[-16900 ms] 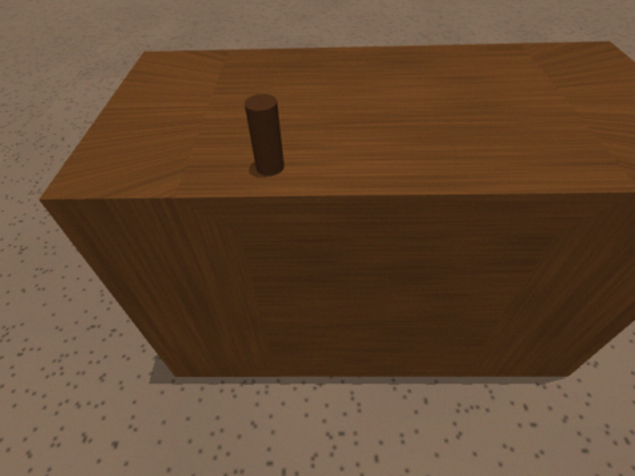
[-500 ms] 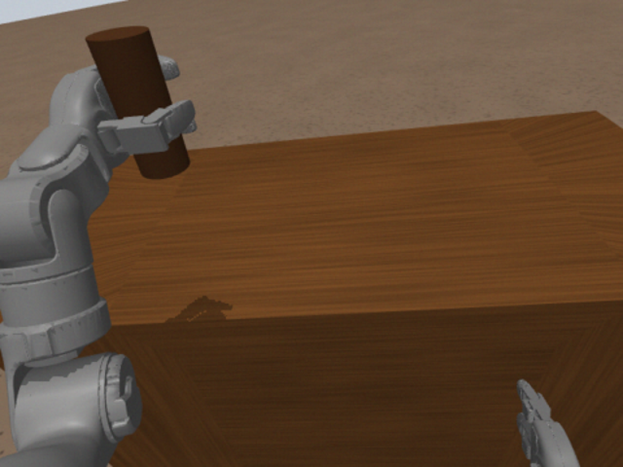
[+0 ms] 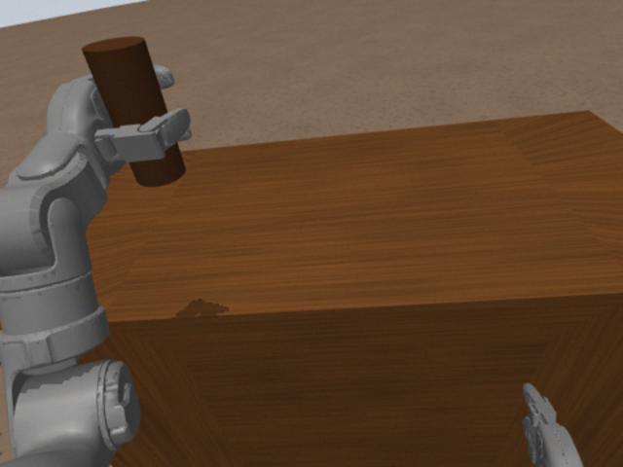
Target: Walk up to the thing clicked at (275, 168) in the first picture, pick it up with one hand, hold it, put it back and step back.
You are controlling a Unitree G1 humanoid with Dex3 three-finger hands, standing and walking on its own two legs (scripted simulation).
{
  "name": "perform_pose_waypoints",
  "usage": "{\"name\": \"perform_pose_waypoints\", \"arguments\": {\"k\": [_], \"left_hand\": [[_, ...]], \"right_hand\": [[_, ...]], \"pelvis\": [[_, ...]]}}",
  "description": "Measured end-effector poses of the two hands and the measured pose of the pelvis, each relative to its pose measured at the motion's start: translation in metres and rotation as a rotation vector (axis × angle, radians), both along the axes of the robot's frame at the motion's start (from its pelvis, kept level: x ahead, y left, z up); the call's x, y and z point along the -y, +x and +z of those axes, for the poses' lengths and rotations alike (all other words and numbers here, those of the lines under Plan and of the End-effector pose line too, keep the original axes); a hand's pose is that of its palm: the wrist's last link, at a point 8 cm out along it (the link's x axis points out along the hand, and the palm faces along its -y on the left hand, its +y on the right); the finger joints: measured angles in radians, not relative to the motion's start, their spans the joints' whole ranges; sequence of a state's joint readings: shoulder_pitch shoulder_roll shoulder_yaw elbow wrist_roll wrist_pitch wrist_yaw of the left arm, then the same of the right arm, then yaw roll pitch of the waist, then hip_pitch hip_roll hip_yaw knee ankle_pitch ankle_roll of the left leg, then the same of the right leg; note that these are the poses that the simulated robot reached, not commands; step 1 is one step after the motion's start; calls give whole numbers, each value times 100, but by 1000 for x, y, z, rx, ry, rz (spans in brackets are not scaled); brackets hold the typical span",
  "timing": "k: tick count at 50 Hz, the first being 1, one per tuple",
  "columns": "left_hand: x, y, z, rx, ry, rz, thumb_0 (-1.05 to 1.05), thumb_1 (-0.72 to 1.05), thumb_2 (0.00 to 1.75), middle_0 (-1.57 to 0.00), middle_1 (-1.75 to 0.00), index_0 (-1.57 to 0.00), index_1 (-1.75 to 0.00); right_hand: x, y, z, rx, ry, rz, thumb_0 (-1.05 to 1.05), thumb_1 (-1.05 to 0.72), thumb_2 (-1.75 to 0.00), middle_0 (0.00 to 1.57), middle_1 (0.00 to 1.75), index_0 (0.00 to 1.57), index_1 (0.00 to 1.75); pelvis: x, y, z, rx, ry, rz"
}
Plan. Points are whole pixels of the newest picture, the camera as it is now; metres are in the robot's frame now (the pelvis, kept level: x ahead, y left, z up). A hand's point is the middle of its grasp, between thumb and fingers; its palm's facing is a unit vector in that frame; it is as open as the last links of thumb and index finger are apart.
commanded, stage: hold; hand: left
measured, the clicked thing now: (140, 116) +0.34 +0.17 +0.35
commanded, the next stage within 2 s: crouch in 1.28 s
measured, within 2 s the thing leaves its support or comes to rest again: neither
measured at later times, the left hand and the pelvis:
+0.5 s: hand (155, 123) +0.34 +0.16 +0.34, palm faces +0.14 -0.99 -0.01, open 7.4 cm; pelvis +0.00 +0.00 +0.00, yaw +0 degrees
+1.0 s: hand (155, 127) +0.33 +0.16 +0.34, palm faces +0.11 -0.99 -0.03, open 7.4 cm; pelvis +0.00 +0.00 +0.00, yaw +0 degrees
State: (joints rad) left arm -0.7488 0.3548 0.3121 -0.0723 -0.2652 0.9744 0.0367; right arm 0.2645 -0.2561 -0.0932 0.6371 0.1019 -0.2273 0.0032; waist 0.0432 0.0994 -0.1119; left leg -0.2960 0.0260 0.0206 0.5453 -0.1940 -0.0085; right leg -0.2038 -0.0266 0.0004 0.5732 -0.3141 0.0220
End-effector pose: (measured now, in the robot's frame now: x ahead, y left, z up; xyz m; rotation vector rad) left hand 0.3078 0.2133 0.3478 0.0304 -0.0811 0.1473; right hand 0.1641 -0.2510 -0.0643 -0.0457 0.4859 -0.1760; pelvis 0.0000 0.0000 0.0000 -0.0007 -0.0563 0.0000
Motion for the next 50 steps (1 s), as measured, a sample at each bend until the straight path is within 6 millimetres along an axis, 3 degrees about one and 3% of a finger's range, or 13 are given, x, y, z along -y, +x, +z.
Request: {"name": "perform_pose_waypoints", "arguments": {"k": [13,25,36,50], "left_hand": [[4,-8,10,20,8,-38,-2,-6,112,-94,-107,-85,-109],[1,4,-4,0,-18,-10,-2,-6,112,-93,-107,-85,-109],[-2,0,15,48,11,-18,-2,-7,113,-94,-106,-85,-109],[3,-2,-5,8,7,-39,-2,-6,113,-93,-107,-84,-109]], "right_hand": [[-12,6,-2,12,13,20,-1,53,-6,5,5,5,5],[-10,-1,3,20,5,5,-1,53,-6,5,5,5,5],[-9,2,-2,-2,0,4,-1,52,-6,5,5,5,5],[-21,10,4,29,18,43,-1,52,-6,5,5,5,5]], "pelvis": [[-1,-3,-1,3,-3,5],[-2,-2,-1,-1,0,-3],[-5,2,0,-2,-4,-5],[-3,2,-1,-3,-1,1]]}}
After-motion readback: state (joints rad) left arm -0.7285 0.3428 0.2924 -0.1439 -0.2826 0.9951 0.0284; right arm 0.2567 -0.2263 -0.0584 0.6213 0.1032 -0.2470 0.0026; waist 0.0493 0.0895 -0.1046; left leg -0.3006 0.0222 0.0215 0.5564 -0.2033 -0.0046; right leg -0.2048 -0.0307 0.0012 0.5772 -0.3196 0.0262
